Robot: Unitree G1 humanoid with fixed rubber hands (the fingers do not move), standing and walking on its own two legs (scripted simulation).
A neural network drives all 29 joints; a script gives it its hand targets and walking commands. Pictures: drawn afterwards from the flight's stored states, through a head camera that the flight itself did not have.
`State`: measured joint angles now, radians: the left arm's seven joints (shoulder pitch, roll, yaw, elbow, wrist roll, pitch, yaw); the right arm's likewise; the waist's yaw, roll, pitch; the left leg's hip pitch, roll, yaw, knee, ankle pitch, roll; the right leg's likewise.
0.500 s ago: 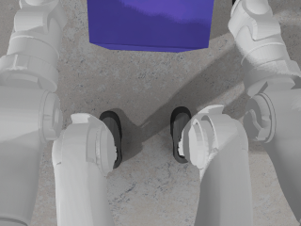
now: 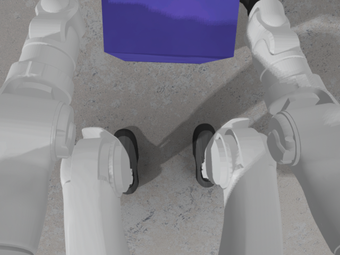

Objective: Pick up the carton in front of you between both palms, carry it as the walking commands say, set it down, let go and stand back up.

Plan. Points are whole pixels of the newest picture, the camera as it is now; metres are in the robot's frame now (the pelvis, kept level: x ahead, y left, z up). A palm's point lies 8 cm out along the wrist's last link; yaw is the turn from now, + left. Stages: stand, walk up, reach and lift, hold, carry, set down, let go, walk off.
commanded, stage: reach and lift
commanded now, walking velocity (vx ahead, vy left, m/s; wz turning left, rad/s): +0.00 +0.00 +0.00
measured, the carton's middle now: (167, 8) +0.54 -0.01 -0.25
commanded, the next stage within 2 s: none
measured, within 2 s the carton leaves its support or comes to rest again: leaves its support in 0.40 s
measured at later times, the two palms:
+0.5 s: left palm out of the picture +0.55 +0.15 -0.14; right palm out of the picture +0.54 -0.15 -0.13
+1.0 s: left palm out of the picture +0.49 +0.17 +0.06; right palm out of the picture +0.50 -0.13 +0.07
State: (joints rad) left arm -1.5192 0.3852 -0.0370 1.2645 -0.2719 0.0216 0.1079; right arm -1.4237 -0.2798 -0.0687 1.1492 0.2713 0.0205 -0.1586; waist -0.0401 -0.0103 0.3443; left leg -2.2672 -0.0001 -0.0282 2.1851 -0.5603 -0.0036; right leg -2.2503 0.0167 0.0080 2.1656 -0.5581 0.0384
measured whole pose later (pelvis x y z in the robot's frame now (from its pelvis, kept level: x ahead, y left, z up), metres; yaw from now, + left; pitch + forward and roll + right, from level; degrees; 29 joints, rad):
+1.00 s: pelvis +0.01 +0.00 +0.12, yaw +3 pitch +43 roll -1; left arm -1.05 0.01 0.45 0.72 0.23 0.36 0.05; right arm -0.99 0.04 -0.51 0.62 -0.21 0.38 -0.03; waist -0.02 0.00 -0.18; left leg -2.03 -0.05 -0.04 1.75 -0.48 -0.02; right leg -2.01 0.06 0.05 1.76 -0.51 0.05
